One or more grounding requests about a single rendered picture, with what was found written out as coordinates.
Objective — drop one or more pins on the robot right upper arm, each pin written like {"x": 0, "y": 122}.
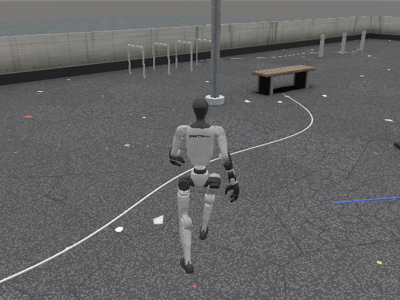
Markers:
{"x": 222, "y": 142}

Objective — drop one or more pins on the humanoid robot torso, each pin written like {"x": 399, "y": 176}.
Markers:
{"x": 200, "y": 145}

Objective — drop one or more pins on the robot left hand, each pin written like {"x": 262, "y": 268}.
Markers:
{"x": 180, "y": 159}

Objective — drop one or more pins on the robot right hand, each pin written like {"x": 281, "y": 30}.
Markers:
{"x": 234, "y": 195}

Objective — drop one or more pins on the robot left upper arm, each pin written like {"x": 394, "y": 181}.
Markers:
{"x": 178, "y": 137}

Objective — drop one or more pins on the left robot forearm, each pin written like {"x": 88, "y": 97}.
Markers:
{"x": 172, "y": 157}

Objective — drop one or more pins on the right robot forearm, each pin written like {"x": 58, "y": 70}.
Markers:
{"x": 230, "y": 170}

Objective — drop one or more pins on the robot right thigh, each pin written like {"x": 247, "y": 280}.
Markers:
{"x": 214, "y": 182}

